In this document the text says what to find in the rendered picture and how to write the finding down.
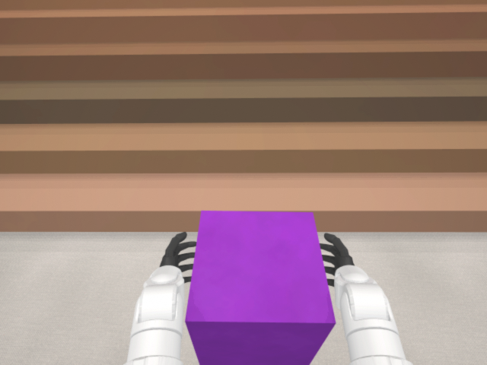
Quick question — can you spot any left robot forearm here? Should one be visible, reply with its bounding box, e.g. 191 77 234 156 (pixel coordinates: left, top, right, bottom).
123 265 185 365

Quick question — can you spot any right robot forearm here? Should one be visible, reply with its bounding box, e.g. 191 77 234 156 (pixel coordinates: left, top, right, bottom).
334 265 413 365

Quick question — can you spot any robot left hand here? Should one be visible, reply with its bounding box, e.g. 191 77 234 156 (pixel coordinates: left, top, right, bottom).
159 232 196 283

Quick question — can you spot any robot right hand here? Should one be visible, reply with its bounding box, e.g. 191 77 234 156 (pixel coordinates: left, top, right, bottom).
320 233 354 287

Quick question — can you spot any carton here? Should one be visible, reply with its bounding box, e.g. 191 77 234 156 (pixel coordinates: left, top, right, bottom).
185 211 336 365

